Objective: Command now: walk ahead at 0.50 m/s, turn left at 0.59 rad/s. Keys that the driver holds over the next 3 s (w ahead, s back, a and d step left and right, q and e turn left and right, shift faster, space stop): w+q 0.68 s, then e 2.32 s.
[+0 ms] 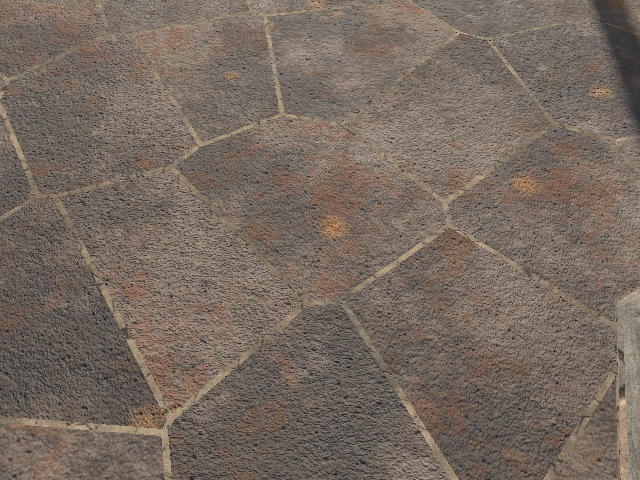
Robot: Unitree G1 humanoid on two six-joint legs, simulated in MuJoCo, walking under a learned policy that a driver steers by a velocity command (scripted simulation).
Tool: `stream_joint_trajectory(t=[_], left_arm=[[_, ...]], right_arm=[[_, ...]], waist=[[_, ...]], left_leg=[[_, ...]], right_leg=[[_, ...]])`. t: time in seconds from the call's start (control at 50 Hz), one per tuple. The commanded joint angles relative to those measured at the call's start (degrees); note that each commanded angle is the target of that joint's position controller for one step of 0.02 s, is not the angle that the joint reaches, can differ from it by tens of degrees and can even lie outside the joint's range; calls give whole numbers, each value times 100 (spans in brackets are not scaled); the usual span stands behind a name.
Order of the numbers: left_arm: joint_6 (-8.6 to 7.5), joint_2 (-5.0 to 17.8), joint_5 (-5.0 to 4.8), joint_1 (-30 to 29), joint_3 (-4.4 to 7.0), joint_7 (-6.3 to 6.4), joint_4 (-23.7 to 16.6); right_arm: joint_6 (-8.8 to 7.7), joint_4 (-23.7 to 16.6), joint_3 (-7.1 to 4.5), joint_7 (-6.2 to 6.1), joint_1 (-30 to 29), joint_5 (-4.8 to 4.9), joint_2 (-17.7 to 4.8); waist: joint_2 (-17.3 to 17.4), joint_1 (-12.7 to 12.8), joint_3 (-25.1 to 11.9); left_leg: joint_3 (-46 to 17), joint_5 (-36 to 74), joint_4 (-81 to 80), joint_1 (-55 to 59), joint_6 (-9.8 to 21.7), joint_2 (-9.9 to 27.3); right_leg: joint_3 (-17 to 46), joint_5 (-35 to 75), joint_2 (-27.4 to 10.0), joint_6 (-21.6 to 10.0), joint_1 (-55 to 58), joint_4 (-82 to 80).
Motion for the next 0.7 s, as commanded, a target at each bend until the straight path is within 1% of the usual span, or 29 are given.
stream_joint_trajectory(t=[0.02, 0.06, 0.1, 0.14, 0.18, 0.22, 0.26, 0.3, 0.32, 0.34, 0.36, 0.38, 0.4, 0.42, 0.44, 0.46, 0.48, 0.5, 0.52, 0.54, 0.58, 0.62, 0.68, 0.7], left_arm=[[-86, 751, 100, -6, 193, 5, -447], [25, 584, 177, -72, 167, 16, -501], [65, 463, 199, -497, 125, 36, -656], [52, 356, 178, -900, 80, 15, -782], [23, 288, 134, -1260, 42, -32, -902], [-13, 316, 87, -1532, 36, -75, -1029], [-59, 420, 68, -1658, 63, -119, -1119], [-116, 534, 62, -1607, 106, -156, -1143], [-144, 594, 53, -1478, 136, -160, -1124], [-174, 657, 50, -1188, 179, -149, -1058], [-206, 793, 84, -632, 264, -114, -919], [-225, 1050, 184, 195, 348, -70, -834], [-154, 1522, 261, 957, 474, -42, -684], [-108, 1147, 87, 980, 394, -92, -621], [-61, 706, 49, 683, 274, -72, -718], [1, 556, 99, 387, 217, -49, -768], [33, 444, 130, 175, 173, -41, -730], [26, 355, 168, 76, 133, -25, -699], [11, 359, 171, 36, 136, -19, -661], [-16, 382, 143, 49, 151, -20, -614], [-61, 543, 113, 95, 206, -15, -521], [-61, 678, 117, 137, 251, -7, -458], [-8, 771, 99, 139, 260, 9, -402], [20, 774, 82, 225, 245, 14, -351]], right_arm=[[-140, -459, -155, -70, 61, -84, -661], [-170, -422, -182, -135, 174, -32, -772], [-167, -354, -220, -221, 369, -13, -897], [-137, -291, -224, -275, 527, 7, -900], [-111, -220, -232, -299, 679, 20, -914], [-96, -121, -244, -301, 862, 43, -933], [-62, -44, -237, -313, 988, 65, -880], [-11, -20, -238, -346, 1000, 64, -856], [15, -22, -246, -359, 964, 58, -867], [43, -38, -242, -361, 900, 54, -844], [51, -89, -190, -351, 795, 47, -714], [34, -207, -73, -320, 707, -20, -427], [-12, -329, 42, -320, 1455, 87, -48], [-38, -296, 21, -338, 1616, 154, -449], [-13, -270, -97, -332, 1098, 159, -884], [19, -342, -117, -335, 679, 97, -933], [23, -422, -127, -317, 422, 34, -855], [46, -447, -139, -286, 398, 34, -757], [78, -449, -119, -257, 469, 77, -622], [109, -471, -89, -241, 476, 97, -483], [145, -600, -50, -231, 290, 72, -360], [138, -675, -25, -206, 113, 51, -325], [76, -735, 15, -105, -280, 60, -268], [39, -804, 61, -75, -550, 25, -163]], waist=[[297, 61, -768], [224, 88, -679], [227, -23, -500], [355, -173, -403], [476, -324, -328], [528, -430, -276], [557, -459, -272], [648, -396, -301], [756, -320, -328], [866, -166, -416], [845, 132, -725], [506, 523, -1491], [-1103, 354, -2408], [-1546, 330, -2354], [-872, 453, -1487], [-461, 413, -971], [-354, 306, -558], [-470, 167, -425], [-586, 90, -374], [-602, 64, -358], [-486, 55, -287], [-383, 82, -299], [-309, 213, -225], [-237, 306, -116]], left_leg=[[-2330, 964, -1744, 1548, 1107, 1506], [-1993, 1483, -1851, 1197, 1160, 1388], [-1760, 1511, -1903, 1056, 1083, 1242], [-1573, 1177, -1867, 938, 890, 1033], [-1548, 799, -1828, 827, 728, 941], [-1728, 602, -1740, 882, 662, 1010], [-2003, 551, -1443, 1224, 635, 1126], [-2315, 631, -1112, 1540, 588, 1239], [-2448, 789, -949, 1628, 551, 1277], [-2517, 1042, -733, 1644, 493, 1242], [-2386, 1427, -198, 1517, 339, 979], [-2034, 1078, 1157, 893, 130, 666], [-1243, -1255, 3170, -1160, -355, -187], [-1220, -2392, 4140, -2141, -434, 88], [-1221, -1910, 4460, -2441, -479, 384], [-971, -1472, 4401, -2325, -503, 601], [-911, -1180, 4120, -2189, -512, 760], [-901, -980, 3895, -1944, -490, 931], [-826, -878, 3752, -1743, -485, 1012], [-747, -833, 3631, -1708, -495, 1058], [-698, -594, 3274, -1877, -550, 1132], [-673, -115, 2831, -2023, -594, 1170], [-442, 813, 1840, -1832, -558, 1104], [-342, 1002, 1396, -1613, -529, 1016]], right_leg=[[430, 602, -385, -2, -1362, -416], [313, 896, -308, 196, -1276, -890], [271, 1528, -194, 352, -1429, -1648], [268, 2284, -33, 402, -1293, -2535], [240, 2815, 134, 389, -1022, -3245], [268, 2990, 233, 343, -849, -3600], [373, 2830, 278, 265, -861, -3878], [423, 2420, 322, 164, -742, -4076], [408, 2131, 342, 92, -567, -4110], [318, 1942, 384, -8, -185, -4212], [246, 2051, 357, -175, 674, -4435], [878, 1952, -391, -532, 2163, -4212], [3254, 1018, -1755, -1451, 4380, -4438], [4538, -261, -2145, -1602, 4488, -4945], [3732, -584, -1902, -1330, 3747, -5097], [2871, -66, -1648, -1112, 2983, -5165], [2280, 551, -1406, -1043, 2301, -5327], [1821, 960, -1222, -963, 1896, -5470], [1485, 1174, -1115, -947, 1643, -5624], [1233, 1389, -1097, -996, 1535, -5747], [847, 1843, -1165, -1116, 1495, -5930], [471, 2290, -1202, -1156, 1649, -5990], [-237, 2697, -1020, -991, 1765, -5990], [-398, 3032, -943, -958, 1651, -5934]])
